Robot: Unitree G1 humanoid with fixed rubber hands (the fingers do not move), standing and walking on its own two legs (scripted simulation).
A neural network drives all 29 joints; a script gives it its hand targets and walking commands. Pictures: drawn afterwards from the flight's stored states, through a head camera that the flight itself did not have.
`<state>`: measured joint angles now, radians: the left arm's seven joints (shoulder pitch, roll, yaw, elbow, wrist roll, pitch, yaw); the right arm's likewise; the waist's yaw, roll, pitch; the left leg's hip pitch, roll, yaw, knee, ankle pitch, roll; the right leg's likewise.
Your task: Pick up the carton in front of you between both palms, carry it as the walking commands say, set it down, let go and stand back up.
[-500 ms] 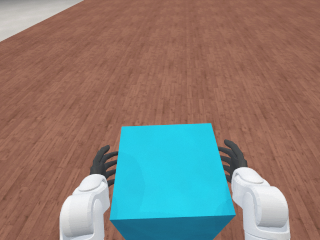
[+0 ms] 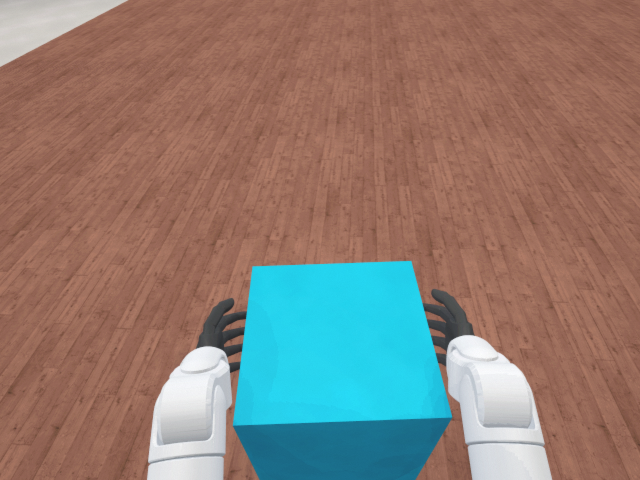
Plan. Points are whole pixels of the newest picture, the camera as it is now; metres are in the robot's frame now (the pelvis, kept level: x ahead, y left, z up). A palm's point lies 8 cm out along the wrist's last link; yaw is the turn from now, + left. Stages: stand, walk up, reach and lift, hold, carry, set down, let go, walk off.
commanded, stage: carry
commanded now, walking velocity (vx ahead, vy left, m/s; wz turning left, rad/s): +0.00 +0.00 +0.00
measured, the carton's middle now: (335, 378) +0.28 +0.00 -0.03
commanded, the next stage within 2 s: hold in 0.98 s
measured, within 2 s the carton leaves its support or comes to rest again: neither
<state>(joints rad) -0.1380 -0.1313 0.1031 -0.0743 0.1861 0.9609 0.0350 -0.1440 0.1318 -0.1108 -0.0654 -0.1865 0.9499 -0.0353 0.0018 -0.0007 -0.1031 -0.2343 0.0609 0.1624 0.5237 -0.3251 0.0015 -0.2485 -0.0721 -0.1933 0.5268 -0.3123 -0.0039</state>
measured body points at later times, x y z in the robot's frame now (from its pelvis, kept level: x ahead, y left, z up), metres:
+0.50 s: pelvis -0.02 +0.00 +0.00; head -0.04 +0.00 +0.45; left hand +0.28 +0.15 +0.04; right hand +0.28 -0.15 +0.04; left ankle -0.03 +0.11 -0.73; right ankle -0.02 -0.11 -0.73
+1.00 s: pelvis -0.03 -0.01 +0.00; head -0.05 -0.01 +0.45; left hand +0.27 +0.14 +0.04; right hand +0.27 -0.16 +0.04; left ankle -0.03 +0.11 -0.73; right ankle -0.02 -0.11 -0.73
